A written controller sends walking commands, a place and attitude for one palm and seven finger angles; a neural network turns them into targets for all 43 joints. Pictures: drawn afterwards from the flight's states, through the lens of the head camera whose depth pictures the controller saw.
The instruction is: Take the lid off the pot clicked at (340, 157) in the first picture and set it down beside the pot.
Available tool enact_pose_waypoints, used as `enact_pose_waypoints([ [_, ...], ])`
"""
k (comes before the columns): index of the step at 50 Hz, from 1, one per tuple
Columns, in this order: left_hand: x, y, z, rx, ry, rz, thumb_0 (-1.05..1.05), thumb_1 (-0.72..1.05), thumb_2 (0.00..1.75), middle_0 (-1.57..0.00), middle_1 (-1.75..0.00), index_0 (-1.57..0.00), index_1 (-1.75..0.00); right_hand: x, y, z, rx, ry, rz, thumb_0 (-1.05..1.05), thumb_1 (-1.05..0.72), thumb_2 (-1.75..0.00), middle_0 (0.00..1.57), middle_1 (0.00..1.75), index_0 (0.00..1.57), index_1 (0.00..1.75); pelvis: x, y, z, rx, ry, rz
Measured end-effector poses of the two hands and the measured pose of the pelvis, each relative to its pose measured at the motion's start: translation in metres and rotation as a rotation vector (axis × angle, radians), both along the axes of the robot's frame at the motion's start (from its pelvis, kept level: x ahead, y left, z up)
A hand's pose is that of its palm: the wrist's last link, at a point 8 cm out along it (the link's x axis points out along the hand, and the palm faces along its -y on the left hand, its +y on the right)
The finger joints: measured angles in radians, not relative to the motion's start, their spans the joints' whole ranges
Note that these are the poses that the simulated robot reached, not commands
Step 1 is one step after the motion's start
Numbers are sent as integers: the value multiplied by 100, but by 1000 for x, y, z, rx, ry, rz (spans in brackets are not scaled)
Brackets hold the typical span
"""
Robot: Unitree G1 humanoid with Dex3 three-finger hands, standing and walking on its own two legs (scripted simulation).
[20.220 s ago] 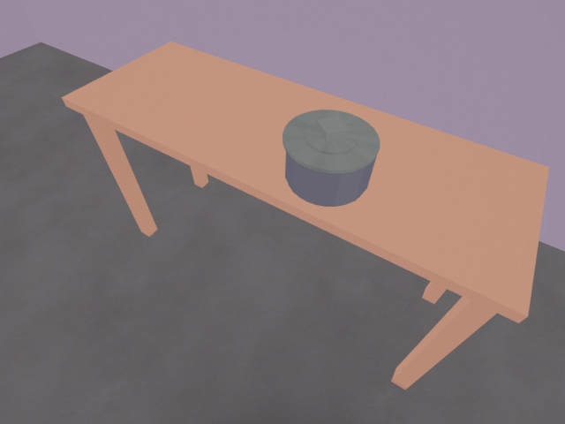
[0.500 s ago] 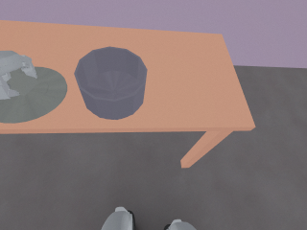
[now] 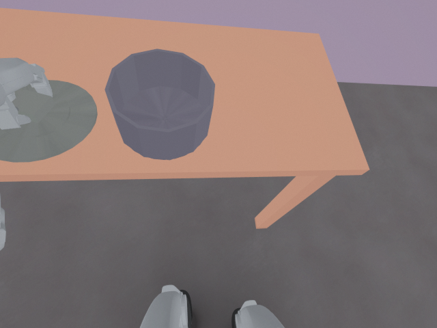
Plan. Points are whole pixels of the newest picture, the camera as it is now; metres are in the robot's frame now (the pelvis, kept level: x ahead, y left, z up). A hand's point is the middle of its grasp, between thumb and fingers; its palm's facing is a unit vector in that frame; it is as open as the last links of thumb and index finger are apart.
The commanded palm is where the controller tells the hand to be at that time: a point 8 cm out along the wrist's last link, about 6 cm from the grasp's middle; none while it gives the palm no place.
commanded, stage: lower the lid onto the table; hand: left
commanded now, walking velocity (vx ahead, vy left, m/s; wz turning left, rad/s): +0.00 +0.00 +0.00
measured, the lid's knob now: (31, 105) +0.51 +0.33 +0.01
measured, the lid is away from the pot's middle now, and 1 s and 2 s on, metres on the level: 0.24 0.25 0.24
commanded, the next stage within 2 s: open the fingers wide in 0.38 s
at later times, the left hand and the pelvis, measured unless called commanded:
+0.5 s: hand (23, 120) +0.47 +0.32 +0.02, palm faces -0.43 -0.14 -0.89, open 8.7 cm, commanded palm +0.50 +0.30 +0.07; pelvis -0.03 +0.00 -0.02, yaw +0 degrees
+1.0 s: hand (18, 137) +0.44 +0.33 +0.02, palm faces -0.47 -0.12 -0.87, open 8.7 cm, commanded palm +0.50 +0.30 +0.07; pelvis -0.03 -0.02 -0.02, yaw +2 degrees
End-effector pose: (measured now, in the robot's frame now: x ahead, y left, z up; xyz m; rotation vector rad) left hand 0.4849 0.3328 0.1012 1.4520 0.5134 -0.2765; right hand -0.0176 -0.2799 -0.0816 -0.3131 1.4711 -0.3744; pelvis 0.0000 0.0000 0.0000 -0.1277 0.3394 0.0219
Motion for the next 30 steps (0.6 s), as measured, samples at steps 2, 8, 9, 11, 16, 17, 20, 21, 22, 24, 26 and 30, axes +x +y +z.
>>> enact_pose_waypoints([
  [2,0,0,-3,-1,-2,1,0,21,98,-69,-99,-47,-83,-2,1,-1,-1,3,-1,0,-91,-90,21,30,20,30,-2,1,-2,-2,5,0],
  [8,-1,-2,-10,-3,-12,2,0,21,98,-69,-99,-47,-83,-8,4,-5,-5,9,-2,0,-91,-90,21,30,20,30,-7,2,-6,-9,15,5],
  [9,-2,-2,-11,-4,-16,5,0,21,98,-69,-99,-47,-83,-9,4,-5,-5,9,-2,0,-91,-90,21,30,20,30,-8,2,-7,-11,17,6],
  [11,-2,-2,-11,-1,-22,7,0,20,98,-69,-99,-47,-84,-11,5,-7,-4,7,0,0,-91,-90,21,30,20,30,-10,2,-9,-12,19,8],
  [16,-5,-3,-14,0,-38,24,0,20,97,-70,-99,-47,-85,-13,5,-12,-2,-2,6,0,-91,-90,21,30,20,30,-16,1,-14,-15,24,10],
  [17,-5,-3,-14,1,-40,28,1,20,97,-70,-99,-47,-85,-14,5,-13,-2,-5,7,0,-91,-90,21,30,20,30,-18,1,-15,-16,25,10],
  [20,-6,-4,-16,4,-42,38,1,20,96,-70,-99,-47,-86,-15,5,-16,-2,-14,7,0,-91,-90,21,30,20,30,-21,0,-18,-18,27,10],
  [21,-6,-5,-17,5,-43,40,2,20,96,-70,-99,-47,-86,-16,4,-17,-2,-17,7,0,-91,-90,21,30,20,30,-22,-1,-19,-18,28,10],
  [22,-7,-5,-18,7,-43,43,2,20,96,-70,-99,-47,-86,-16,4,-18,-3,-20,7,0,-91,-90,21,30,20,30,-23,-1,-20,-19,29,10],
  [24,-8,-6,-19,9,-42,49,2,20,96,-70,-99,-47,-87,-18,4,-20,-2,-23,6,0,-91,-90,21,30,20,30,-25,-2,-23,-20,31,9],
  [26,-12,-5,-22,-9,-55,61,3,20,96,-70,-100,-47,-87,-19,4,-21,8,-31,-3,0,-91,-90,21,30,20,30,-26,-3,-24,-18,31,6],
  [30,-22,-3,-24,-1,-55,76,3,23,97,-69,-100,-45,-86,-19,5,-25,34,-24,-7,0,-91,-90,21,30,20,30,-28,-5,-24,-13,21,4],
])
